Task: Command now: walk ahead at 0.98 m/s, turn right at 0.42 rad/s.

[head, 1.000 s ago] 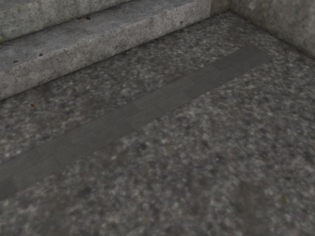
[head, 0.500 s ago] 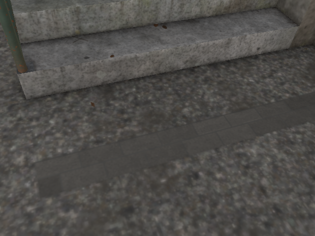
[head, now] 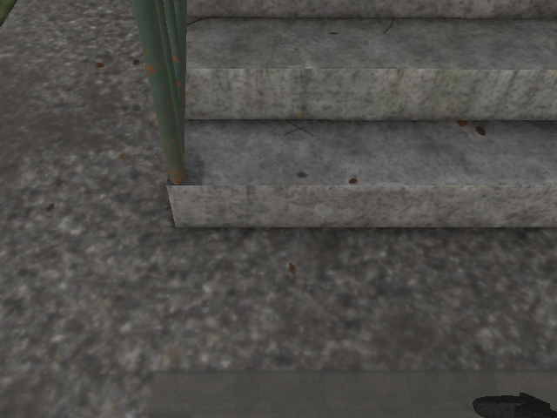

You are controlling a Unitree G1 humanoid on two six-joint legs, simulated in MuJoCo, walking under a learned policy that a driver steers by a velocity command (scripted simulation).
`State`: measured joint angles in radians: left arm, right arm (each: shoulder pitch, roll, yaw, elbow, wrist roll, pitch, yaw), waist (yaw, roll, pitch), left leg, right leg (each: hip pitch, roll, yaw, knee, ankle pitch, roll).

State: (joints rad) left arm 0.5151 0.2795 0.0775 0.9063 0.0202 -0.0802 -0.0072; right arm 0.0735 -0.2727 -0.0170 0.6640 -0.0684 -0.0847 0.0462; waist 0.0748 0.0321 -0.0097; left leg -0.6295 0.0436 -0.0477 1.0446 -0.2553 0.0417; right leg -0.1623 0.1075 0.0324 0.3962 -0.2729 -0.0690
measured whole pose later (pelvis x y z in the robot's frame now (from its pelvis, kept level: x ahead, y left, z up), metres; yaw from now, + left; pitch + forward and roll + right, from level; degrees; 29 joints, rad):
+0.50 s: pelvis +0.44 -0.01 -0.02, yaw -23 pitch +2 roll +2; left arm -0.01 0.34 0.06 0.63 0.03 -0.01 -0.09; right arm 0.50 -0.32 -0.06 0.92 -0.02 -0.12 0.00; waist -0.07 -0.03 0.02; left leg 0.16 0.00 0.26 0.20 -0.40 -0.03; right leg -0.81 -0.06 -0.10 0.90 -0.01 -0.13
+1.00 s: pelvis +0.84 -0.20 +0.01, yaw -21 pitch +0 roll -2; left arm 0.35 0.22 0.01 0.88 0.02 -0.11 0.03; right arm 0.21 -0.22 0.00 0.80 -0.03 -0.04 0.00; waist -0.01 0.03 0.04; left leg -0.54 0.02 0.11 0.86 -0.03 0.13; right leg 0.04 0.09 -0.24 0.52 -0.22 -0.06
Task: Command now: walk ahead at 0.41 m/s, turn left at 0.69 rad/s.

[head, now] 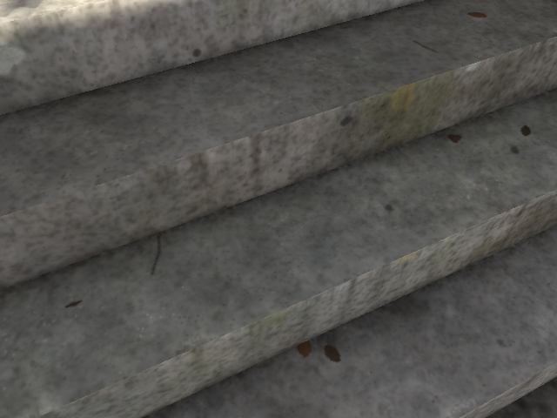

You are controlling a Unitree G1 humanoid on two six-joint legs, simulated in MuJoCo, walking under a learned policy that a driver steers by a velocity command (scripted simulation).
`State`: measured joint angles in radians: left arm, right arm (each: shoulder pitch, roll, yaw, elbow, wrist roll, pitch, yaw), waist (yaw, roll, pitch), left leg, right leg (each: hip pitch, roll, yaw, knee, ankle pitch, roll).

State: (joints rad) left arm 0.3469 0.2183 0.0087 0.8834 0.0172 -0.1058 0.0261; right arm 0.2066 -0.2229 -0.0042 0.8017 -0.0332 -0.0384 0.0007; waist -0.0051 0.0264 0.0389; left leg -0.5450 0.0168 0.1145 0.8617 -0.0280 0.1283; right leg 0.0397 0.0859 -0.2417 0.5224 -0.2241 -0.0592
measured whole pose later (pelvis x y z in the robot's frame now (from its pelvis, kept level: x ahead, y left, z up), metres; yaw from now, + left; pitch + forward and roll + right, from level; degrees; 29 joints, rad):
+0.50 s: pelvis +0.25 -0.03 +0.10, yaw +27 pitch +2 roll +0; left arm 0.07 0.16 0.01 0.60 0.04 0.03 0.08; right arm 0.12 -0.32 -0.11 0.63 -0.07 0.04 -0.04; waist -0.05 0.03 0.07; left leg -0.72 -0.09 -0.08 1.74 -0.25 -0.01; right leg -0.68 -0.09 -0.13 1.06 -0.41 -0.03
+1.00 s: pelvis +0.31 +0.02 +0.16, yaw +23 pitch +1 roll +0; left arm 0.25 0.22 0.10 0.68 0.06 0.08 0.04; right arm 0.23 -0.15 -0.03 0.63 -0.04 0.03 -0.09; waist 0.03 -0.04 0.01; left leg -0.36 0.06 0.17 0.63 -0.30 0.05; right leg -0.60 -0.01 -0.02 1.37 -0.38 0.05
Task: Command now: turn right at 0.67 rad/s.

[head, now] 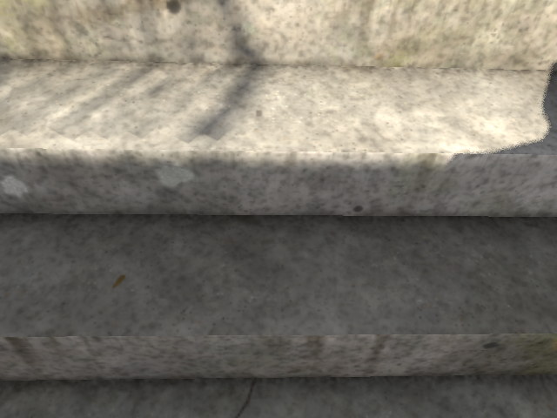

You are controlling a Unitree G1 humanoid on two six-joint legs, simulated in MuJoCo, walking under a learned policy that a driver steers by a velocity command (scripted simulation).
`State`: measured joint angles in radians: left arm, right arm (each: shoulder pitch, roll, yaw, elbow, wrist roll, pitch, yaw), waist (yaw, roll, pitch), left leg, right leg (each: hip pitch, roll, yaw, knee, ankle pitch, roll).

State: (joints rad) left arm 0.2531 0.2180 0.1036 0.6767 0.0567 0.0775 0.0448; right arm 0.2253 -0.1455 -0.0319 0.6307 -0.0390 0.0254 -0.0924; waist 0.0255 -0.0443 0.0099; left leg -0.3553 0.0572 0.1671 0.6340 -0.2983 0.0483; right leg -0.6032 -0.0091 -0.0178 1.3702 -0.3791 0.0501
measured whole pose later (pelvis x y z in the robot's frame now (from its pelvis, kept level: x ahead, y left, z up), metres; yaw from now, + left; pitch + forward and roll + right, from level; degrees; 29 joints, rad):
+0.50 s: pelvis +0.01 -0.04 +0.01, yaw -12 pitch +0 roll +1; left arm 0.18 0.10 -0.02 0.56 0.05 0.01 0.07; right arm 0.23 -0.17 -0.06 0.70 -0.03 0.08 -0.02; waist -0.01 0.03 0.01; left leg -0.47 -0.01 -0.03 1.14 -0.40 -0.07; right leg -0.29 0.02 -0.12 0.55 -0.27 -0.09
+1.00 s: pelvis +0.00 -0.04 +0.00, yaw +9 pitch +3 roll +0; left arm 0.15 0.18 0.03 0.60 0.02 0.07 0.05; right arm 0.20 -0.21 -0.07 0.62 -0.05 0.04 -0.08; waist -0.02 -0.01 0.03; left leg -0.36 -0.12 -0.12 0.62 -0.29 0.07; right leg -0.59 0.00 -0.01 1.07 -0.42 0.01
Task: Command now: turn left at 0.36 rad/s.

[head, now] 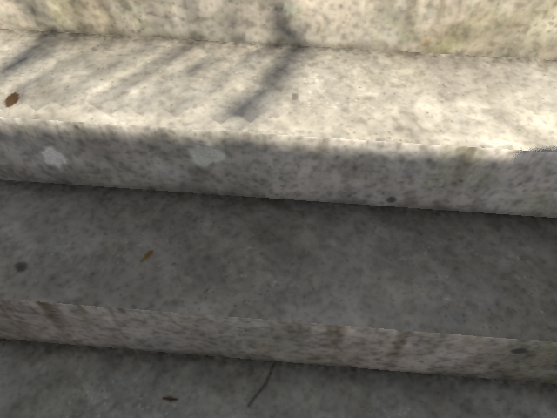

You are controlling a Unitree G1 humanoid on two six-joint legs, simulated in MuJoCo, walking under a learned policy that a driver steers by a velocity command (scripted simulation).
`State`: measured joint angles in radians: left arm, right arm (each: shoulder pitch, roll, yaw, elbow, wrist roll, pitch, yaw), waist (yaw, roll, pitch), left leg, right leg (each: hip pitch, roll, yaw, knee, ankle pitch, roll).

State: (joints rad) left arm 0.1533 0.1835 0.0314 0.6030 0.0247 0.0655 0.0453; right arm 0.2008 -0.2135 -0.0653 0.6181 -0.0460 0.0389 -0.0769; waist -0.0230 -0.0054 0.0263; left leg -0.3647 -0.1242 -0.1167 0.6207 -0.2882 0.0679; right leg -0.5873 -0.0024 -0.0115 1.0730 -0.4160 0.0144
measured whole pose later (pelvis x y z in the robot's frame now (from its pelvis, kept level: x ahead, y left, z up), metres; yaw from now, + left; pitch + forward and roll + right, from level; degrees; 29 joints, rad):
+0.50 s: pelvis +0.00 -0.01 +0.01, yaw -16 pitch +4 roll +2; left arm 0.29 0.23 0.12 0.71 0.04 0.06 0.07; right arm 0.12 -0.20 -0.04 0.63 -0.01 0.05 -0.06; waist 0.07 0.00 0.02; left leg -0.51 -0.08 -0.05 0.88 -0.48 -0.01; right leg -0.43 0.14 0.21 0.53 -0.15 -0.05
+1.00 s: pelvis +0.05 -0.03 +0.02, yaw -20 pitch +5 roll -2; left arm 0.05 0.15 0.00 0.66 0.07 -0.02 -0.03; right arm 0.59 -0.12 -0.07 0.91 0.00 -0.07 -0.04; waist -0.13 -0.05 -0.09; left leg -0.24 -0.12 -0.23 0.43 -0.27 0.15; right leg -0.86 -0.02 -0.01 1.43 -0.21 0.01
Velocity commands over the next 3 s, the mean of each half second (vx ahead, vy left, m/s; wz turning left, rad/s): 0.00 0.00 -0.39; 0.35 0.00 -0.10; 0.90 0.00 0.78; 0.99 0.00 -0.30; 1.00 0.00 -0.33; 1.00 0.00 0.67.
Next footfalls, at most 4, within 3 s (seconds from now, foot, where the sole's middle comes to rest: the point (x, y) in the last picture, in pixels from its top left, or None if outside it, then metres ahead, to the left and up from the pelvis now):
0.10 right None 0.08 -0.11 -0.76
0.56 left None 0.08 0.04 -0.76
1.20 right None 0.09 -0.25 -0.76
1.48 left None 0.35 -0.12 -0.58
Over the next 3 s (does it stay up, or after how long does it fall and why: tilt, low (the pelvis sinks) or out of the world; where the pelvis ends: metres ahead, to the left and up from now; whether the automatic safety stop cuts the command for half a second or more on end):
stays up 1.35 -0.38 0.81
